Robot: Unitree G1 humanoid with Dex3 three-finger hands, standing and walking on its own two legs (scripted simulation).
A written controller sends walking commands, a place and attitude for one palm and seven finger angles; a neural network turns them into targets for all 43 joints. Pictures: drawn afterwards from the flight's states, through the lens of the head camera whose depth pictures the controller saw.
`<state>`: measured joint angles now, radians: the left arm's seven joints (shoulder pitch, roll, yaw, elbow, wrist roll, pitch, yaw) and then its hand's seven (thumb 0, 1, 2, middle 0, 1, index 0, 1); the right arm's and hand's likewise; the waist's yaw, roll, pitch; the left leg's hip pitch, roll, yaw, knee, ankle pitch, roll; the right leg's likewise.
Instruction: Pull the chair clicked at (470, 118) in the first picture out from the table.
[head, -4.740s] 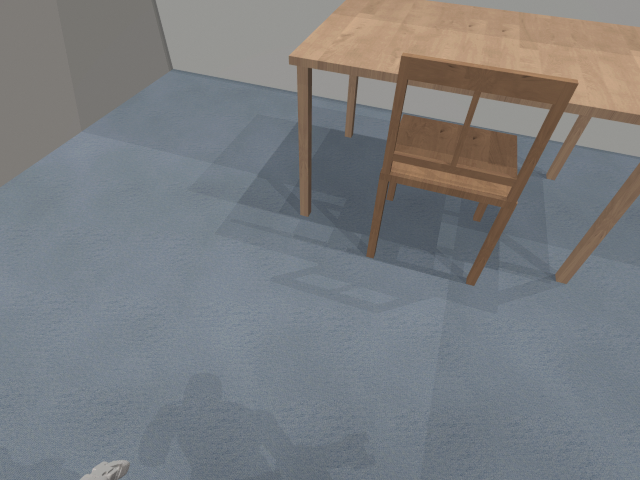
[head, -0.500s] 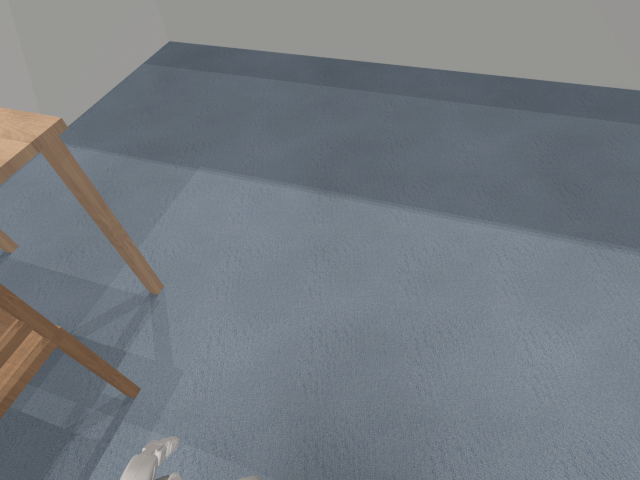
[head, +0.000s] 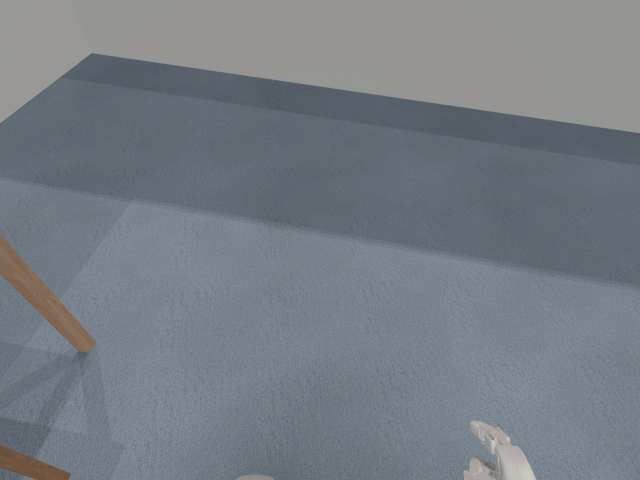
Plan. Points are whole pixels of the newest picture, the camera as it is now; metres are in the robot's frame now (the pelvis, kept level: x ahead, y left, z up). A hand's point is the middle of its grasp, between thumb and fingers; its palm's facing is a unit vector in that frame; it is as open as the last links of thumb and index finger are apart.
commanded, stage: walk to a spot facing it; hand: left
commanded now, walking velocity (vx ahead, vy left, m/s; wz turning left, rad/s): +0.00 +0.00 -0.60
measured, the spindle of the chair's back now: out of the picture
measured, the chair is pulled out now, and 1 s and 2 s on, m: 0.00 0.00 0.00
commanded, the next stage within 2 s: turn to face it in 0.40 s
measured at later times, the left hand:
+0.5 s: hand (264, 360) +0.31 +0.14 -0.15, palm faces -0.35 -0.90 -0.27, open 7.4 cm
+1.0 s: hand (235, 398) +0.25 +0.17 -0.17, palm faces -0.12 -0.98 -0.18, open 7.3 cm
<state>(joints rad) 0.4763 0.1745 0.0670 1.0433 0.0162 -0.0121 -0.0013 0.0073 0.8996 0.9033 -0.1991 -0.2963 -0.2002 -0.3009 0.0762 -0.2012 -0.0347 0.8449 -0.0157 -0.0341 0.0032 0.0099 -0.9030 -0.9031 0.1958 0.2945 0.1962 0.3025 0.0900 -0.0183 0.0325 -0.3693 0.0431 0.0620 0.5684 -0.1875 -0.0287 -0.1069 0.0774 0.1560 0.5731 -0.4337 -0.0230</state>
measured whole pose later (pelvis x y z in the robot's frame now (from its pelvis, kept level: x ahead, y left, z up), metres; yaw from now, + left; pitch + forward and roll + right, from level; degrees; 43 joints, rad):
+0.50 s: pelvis +0.10 -0.01 -0.01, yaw -20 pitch +0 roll +1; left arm 0.09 0.24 0.08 0.87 0.03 0.03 -0.03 0.01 0.91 0.90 -0.19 -0.29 -0.19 -0.30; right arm 0.36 -0.23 -0.06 0.98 -0.02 0.01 -0.01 0.00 -0.91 -0.90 0.20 0.29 0.20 0.30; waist -0.05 0.02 0.09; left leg -0.15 0.18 0.38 0.68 -0.46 -0.04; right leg -0.38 -0.05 -0.12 0.65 -0.25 0.00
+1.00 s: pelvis +0.14 +0.00 +0.00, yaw -10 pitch +0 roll -2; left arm 0.17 0.20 0.09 0.96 0.02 0.06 0.03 0.00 0.91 0.90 -0.20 -0.30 -0.20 -0.30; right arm 0.28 -0.14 -0.04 0.97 -0.02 0.02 -0.01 0.01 -0.91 -0.90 0.20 0.29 0.20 0.30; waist -0.03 -0.03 0.05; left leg -0.34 0.03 0.10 0.63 -0.30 0.06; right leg -0.44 -0.07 -0.10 1.05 -0.46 0.05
